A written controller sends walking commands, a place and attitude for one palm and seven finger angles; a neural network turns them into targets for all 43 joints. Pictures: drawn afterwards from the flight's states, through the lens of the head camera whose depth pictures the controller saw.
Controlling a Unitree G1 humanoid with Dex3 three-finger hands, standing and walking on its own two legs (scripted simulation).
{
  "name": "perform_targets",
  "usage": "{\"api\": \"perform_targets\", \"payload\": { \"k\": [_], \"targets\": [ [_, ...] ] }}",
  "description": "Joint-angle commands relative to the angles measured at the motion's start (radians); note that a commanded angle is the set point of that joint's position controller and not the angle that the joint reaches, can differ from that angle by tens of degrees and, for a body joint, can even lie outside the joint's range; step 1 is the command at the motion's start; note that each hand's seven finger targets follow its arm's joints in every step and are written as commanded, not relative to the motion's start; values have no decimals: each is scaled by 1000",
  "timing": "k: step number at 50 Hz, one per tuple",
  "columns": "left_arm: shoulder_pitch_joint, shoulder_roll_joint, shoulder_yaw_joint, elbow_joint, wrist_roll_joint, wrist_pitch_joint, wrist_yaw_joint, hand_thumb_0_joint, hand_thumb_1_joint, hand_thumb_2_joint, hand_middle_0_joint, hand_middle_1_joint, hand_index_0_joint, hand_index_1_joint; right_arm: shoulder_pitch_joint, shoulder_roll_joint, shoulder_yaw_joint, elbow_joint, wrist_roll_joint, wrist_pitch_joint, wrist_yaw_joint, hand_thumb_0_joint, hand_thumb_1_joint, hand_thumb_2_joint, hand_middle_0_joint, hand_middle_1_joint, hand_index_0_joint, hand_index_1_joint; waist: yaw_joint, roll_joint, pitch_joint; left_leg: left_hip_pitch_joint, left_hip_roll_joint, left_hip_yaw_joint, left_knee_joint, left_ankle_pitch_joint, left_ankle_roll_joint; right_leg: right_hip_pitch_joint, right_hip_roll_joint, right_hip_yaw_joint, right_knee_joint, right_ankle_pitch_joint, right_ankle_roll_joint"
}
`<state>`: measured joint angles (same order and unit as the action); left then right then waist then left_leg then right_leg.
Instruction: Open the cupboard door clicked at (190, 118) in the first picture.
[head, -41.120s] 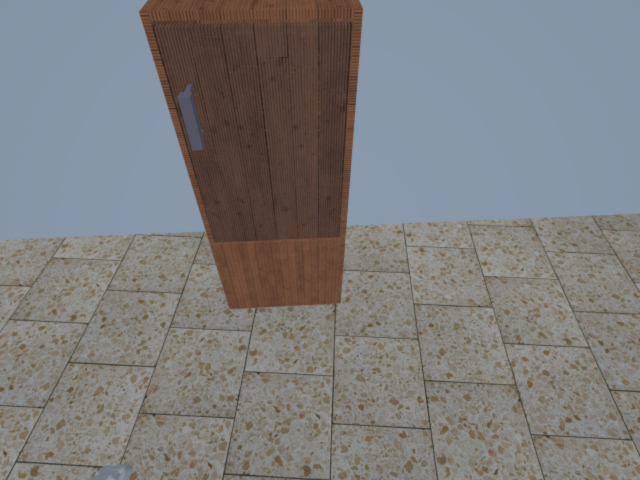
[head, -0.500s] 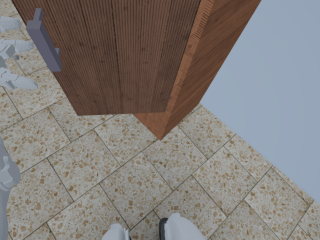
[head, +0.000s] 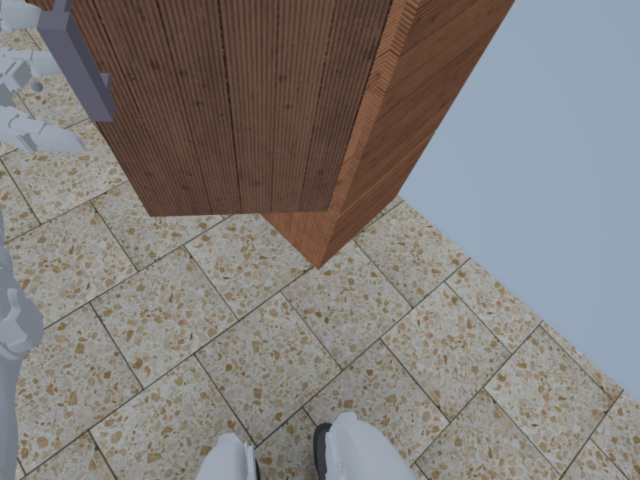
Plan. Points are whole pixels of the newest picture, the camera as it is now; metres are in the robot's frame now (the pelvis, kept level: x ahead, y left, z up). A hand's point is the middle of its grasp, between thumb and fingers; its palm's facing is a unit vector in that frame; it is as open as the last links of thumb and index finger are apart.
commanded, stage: move the hooked fingers beside the handle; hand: left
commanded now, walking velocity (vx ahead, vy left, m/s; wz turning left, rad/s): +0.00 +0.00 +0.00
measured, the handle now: (84, 58) +0.58 +0.21 +0.10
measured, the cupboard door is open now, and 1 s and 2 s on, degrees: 50 50 50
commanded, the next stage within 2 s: slide the fingers in behind the handle in 0.26 s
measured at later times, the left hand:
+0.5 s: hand (26, 89) +0.53 +0.25 +0.10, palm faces -0.04 -1.00 -0.03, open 14.0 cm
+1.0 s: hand (68, 94) +0.53 +0.22 +0.10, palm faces -0.03 -1.00 -0.02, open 14.0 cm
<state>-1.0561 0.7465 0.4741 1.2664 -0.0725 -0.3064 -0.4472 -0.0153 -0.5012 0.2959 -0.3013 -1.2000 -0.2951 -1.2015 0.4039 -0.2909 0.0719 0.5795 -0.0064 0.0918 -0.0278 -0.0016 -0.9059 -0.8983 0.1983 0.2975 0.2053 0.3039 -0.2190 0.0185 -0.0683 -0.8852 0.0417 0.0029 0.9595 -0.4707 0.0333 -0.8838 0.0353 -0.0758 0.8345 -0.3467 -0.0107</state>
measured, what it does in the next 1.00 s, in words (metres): stands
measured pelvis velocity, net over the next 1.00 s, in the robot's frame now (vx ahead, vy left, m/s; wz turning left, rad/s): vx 0.01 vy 0.00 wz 0.00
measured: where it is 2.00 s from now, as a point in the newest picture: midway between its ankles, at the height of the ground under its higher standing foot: outside the picture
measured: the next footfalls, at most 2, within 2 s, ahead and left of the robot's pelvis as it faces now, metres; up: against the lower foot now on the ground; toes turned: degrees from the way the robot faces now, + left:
none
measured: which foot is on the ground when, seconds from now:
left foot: down 0.00-1.00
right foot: down 0.00-1.00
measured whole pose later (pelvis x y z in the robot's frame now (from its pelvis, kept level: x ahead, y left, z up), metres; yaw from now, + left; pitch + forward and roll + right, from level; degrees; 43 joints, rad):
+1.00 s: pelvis +0.01 +0.00 +0.00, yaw +0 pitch +22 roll -4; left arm -0.97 0.63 0.43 1.20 -0.09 -0.31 -0.36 -0.01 -0.50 0.30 -0.30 -1.20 -0.29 -1.20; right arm 0.43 -0.27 0.06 0.58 -0.01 0.10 0.00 0.00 -0.91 -0.90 0.20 0.30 0.21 0.30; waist -0.20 0.04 -0.09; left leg -0.84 0.04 0.01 0.94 -0.48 0.04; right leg -0.84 0.04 -0.06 0.82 -0.36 -0.01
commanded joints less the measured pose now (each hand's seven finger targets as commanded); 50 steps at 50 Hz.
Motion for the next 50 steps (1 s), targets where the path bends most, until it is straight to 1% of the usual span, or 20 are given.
{"api": "perform_targets", "payload": {
  "k": [1,6,8,9,11,13,16,18,20,24,27,28,31,35,36,39,43,46,49,50],
  "targets": [
    [-418,355,48,-162,-8,-40,3,0,-500,300,-300,-1200,-300,-1200,225,-199,-64,-29,6,2,-15,0,-900,-900,200,300,200,300,6,182,-482,306,-9,-61,-84,488,-6,264,23,46,-45,336,-10],
    [-380,396,63,-164,2,-26,-4,0,-500,300,-300,-1200,-300,-1200,239,-201,-64,-41,8,4,-20,0,-900,-900,200,300,200,300,14,160,-497,259,-12,-47,-90,460,4,314,23,57,-50,354,-8],
    [-409,354,34,-180,-10,-28,-16,0,-500,300,-300,-1200,-300,-1200,245,-200,-67,-38,7,3,-20,0,-900,-900,200,300,200,300,-3,151,-487,264,-10,-47,-94,445,6,307,23,56,-57,348,-6],
    [-386,343,40,-183,-22,-36,-24,0,-500,300,-300,-1200,-300,-1200,249,-200,-69,-40,7,0,-20,0,-900,-900,200,300,200,300,3,163,-499,281,-11,-45,-91,461,7,302,26,56,-55,357,-11],
    [-388,381,63,-185,-27,-40,-35,0,-500,300,-300,-1200,-300,-1200,252,-207,-70,-31,7,2,-22,0,-900,-900,200,300,200,300,6,164,-510,290,-7,-48,-93,466,4,303,27,57,-57,353,-9],
    [-409,369,52,-187,-33,-39,-44,0,-500,300,-300,-1200,-300,-1200,252,-206,-69,-27,7,0,-20,0,-900,-900,200,300,200,300,-2,160,-500,268,-9,-43,-92,436,9,306,27,62,-62,341,-7],
    [-416,429,85,-181,-20,-39,-41,0,-500,300,-300,-1200,-300,-1200,256,-208,-68,-22,7,1,-24,0,-900,-900,200,300,200,300,5,169,-491,255,-9,-47,-90,434,8,307,26,60,-57,334,-9],
    [-401,386,53,-181,-18,-35,-37,0,-500,300,-300,-1200,-300,-1200,253,-203,-66,-24,8,1,-21,0,-900,-900,200,300,200,300,1,191,-476,274,-9,-45,-93,440,7,279,26,56,-61,323,-9],
    [-417,352,34,-223,-21,-46,-34,0,-500,300,-300,-1200,-300,-1200,255,-202,-71,-19,4,-1,-18,0,-900,-900,200,300,200,300,3,256,-517,358,-5,-56,-86,504,-4,233,28,47,-55,330,-12],
    [-402,267,6,-281,-51,-57,-34,0,-500,300,-300,-1200,-300,-1200,261,-201,-82,-17,-2,-1,-10,0,-900,-900,200,300,200,300,-2,263,-564,465,6,-76,-79,624,-15,200,35,30,-52,355,-16],
    [-374,282,32,-249,-61,-40,-30,0,-500,300,-300,-1200,-300,-1200,257,-203,-83,-11,-1,6,-7,0,-900,-900,200,300,200,300,3,197,-535,429,7,-76,-82,609,-14,222,35,28,-55,365,-12],
    [-351,251,12,-231,-60,-28,-26,0,-500,300,-300,-1200,-300,-1200,251,-201,-83,-17,3,7,-6,0,-900,-900,200,300,200,300,3,184,-506,406,3,-71,-87,590,-10,223,33,28,-59,361,-11],
    [-394,231,-11,-258,-41,-28,6,0,-500,300,-300,-1200,-300,-1200,245,-195,-81,-15,-1,8,-1,0,-900,-900,200,300,200,300,4,252,-469,436,5,-80,-90,619,-22,173,31,22,-57,338,-14],
    [-372,210,5,-341,-43,-65,49,0,-500,300,-300,-1200,-300,-1200,248,-188,-92,-24,-7,6,9,0,-900,-900,200,300,200,300,21,250,-559,525,14,-96,-79,756,-40,188,34,20,-46,382,-16],
    [-366,175,-13,-336,-49,-68,51,0,-500,300,-300,-1200,-300,-1200,242,-184,-92,-23,-6,5,13,0,-900,-900,200,300,200,300,17,245,-552,522,14,-92,-77,750,-40,189,36,20,-46,386,-14],
    [-337,157,-7,-295,-60,-65,56,0,-500,300,-300,-1200,-300,-1200,241,-186,-91,-26,-4,8,16,0,-900,-900,200,300,200,300,13,167,-510,458,8,-85,-84,697,-22,224,35,22,-47,397,-15],
    [-341,164,-15,-250,-36,-45,69,0,-500,300,-300,-1200,-300,-1200,230,-183,-88,-26,-1,8,15,0,-900,-900,200,300,200,300,13,151,-460,385,-3,-67,-96,585,-12,241,28,30,-52,371,-10],
    [-342,191,6,-283,-29,-68,81,0,-500,300,-300,-1200,-300,-1200,227,-179,-87,-31,-2,4,14,0,-900,-900,200,300,200,300,30,176,-509,401,-5,-68,-93,617,-17,270,25,36,-42,399,-15],
    [-390,129,-31,-301,-45,-87,84,0,-500,300,-300,-1200,-300,-1200,224,-173,-88,-28,-2,-3,14,0,-900,-900,200,300,200,300,5,154,-491,387,-7,-64,-91,574,-9,263,27,38,-45,390,-14],
    [-383,163,-2,-280,-44,-87,83,0,-500,300,-300,-1200,-300,-1200,227,-178,-90,-22,-3,-4,13,0,-900,-900,200,300,200,300,10,139,-509,382,-6,-63,-92,551,-10,274,28,40,-45,383,-11]
  ]
}}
